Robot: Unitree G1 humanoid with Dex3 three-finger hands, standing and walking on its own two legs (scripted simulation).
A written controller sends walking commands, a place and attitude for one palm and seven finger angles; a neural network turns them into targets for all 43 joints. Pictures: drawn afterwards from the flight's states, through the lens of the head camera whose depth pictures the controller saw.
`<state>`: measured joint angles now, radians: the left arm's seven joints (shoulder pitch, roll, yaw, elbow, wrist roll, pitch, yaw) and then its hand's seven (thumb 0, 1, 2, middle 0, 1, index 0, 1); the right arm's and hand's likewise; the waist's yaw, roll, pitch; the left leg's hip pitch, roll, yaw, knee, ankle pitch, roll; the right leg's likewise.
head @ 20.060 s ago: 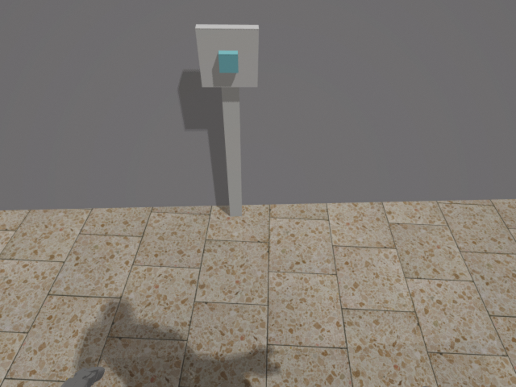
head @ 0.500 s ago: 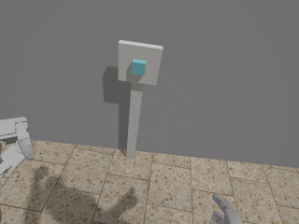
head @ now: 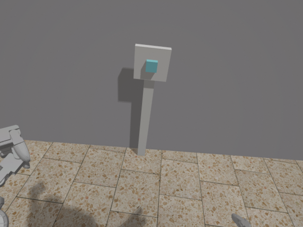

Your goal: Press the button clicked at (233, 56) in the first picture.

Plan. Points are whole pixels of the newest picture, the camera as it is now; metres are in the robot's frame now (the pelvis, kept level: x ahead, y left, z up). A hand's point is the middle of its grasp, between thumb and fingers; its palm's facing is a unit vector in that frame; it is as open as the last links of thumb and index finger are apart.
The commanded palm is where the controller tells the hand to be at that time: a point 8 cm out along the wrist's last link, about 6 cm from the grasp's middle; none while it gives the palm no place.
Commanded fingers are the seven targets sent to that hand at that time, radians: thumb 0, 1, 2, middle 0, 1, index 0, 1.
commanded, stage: stop stepping back and stand still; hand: left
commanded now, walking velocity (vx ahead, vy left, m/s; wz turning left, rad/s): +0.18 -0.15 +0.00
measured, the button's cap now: (151, 65) +0.87 +0.05 +0.06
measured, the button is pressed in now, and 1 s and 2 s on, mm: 0 0 0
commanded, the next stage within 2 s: let the arm hang, fingers relaxed in 0.30 s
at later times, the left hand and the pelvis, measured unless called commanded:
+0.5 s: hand (41, 200) +0.17 +0.26 +0.04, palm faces +0.31 -0.85 -0.44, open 3.1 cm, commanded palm none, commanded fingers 0.00 0.90 0.90 -1.08 -1.26 -1.08 -1.26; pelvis -0.01 +0.01 +0.00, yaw +5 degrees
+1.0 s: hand out of the picture +0.00 +0.19 -0.15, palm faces +0.12 -0.96 -0.24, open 5.7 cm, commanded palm none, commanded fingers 0.00 0.90 0.90 -0.20 -0.30 -0.20 -0.30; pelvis +0.01 +0.00 +0.02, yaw +4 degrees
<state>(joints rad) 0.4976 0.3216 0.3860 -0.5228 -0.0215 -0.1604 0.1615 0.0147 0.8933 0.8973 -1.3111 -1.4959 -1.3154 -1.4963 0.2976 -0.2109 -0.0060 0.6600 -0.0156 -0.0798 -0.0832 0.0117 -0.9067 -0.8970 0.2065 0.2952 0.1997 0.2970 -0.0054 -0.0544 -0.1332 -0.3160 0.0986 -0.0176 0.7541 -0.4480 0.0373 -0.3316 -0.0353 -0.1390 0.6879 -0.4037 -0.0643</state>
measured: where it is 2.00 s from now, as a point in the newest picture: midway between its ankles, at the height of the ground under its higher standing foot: outside the picture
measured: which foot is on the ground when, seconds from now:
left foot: up 0.00-0.00, down 0.02-0.30, up 0.32-0.52, down 0.54-1.00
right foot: down 0.00-0.02, up 0.04-0.28, down 0.30-1.00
